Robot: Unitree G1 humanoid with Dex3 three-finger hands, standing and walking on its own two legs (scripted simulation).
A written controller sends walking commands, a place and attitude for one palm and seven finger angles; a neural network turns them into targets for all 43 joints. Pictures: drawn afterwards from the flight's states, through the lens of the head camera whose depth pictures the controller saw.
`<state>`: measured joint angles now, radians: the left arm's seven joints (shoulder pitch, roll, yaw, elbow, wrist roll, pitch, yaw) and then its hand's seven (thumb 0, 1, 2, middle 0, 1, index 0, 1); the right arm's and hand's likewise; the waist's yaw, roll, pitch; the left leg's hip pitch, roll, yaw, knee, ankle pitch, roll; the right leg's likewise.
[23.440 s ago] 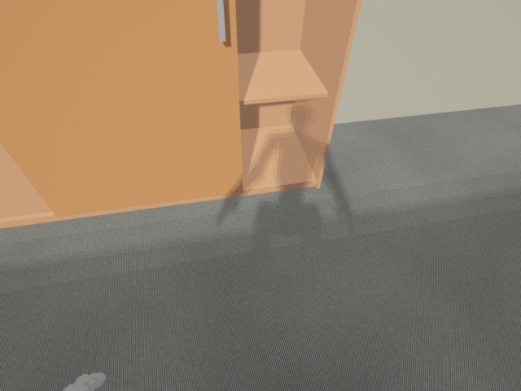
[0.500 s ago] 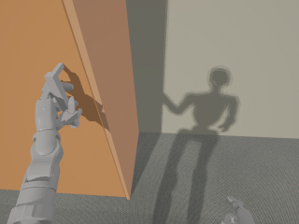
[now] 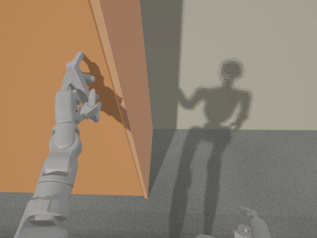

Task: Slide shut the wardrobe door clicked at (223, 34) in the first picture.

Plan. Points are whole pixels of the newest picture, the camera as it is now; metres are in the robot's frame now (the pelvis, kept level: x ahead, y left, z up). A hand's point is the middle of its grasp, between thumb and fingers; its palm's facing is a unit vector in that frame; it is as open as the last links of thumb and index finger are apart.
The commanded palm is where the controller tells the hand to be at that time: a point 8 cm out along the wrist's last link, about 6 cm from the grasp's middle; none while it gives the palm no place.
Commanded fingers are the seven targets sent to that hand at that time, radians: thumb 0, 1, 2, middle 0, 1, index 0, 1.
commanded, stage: stop walking and hold the door there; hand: left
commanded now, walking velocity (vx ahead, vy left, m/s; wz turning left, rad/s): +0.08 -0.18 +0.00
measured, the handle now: (87, 90) +0.43 +0.21 +0.16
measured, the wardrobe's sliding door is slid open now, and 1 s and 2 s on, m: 0.00 0.00 0.00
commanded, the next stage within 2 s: loosen the grip on the handle in 0.86 s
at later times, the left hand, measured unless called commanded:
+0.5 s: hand (91, 106) +0.38 +0.19 +0.15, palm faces +0.15 -0.97 -0.17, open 5.9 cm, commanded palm +0.35 +0.22 +0.15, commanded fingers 0.00 0.90 0.90 -0.45 -1.40 -0.45 -1.40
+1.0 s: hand (89, 105) +0.38 +0.20 +0.15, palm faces +0.11 -0.96 -0.25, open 6.2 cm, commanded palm +0.34 +0.24 +0.16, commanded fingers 0.00 0.54 0.73 -0.45 -1.40 -0.45 -1.40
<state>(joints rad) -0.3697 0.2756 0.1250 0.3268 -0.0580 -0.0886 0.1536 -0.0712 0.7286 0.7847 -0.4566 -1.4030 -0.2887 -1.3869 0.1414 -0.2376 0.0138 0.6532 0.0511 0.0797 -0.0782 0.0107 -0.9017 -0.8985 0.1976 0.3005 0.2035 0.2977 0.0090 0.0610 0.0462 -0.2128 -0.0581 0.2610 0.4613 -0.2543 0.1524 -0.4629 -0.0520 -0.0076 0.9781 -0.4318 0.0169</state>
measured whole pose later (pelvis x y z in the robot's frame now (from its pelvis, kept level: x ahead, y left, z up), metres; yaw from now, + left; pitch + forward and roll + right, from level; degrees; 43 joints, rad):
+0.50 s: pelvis +0.00 +0.04 +0.00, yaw -4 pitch -2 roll +1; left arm -0.33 0.25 0.11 0.24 -0.06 -0.11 0.12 -0.06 0.72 0.80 -0.46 -1.40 -0.30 -1.39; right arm 0.17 -0.23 0.02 0.71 0.03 -0.02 -0.09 0.01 -0.90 -0.90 0.20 0.30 0.20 0.30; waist 0.02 0.02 0.07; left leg -0.24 0.04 0.06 0.52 -0.24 -0.02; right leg -0.26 -0.03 0.04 0.54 -0.24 0.03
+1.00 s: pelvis +0.01 +0.05 +0.01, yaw -4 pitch -1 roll +1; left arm -0.29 0.28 0.09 0.22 0.00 -0.13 0.08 -0.07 0.64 0.78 -0.46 -1.40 -0.31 -1.39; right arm 0.15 -0.20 0.02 0.65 0.03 -0.04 -0.09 0.01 -0.90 -0.90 0.20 0.30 0.21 0.30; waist 0.03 0.00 0.05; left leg -0.21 0.03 0.08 0.44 -0.21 0.00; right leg -0.23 -0.03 0.05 0.46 -0.20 0.03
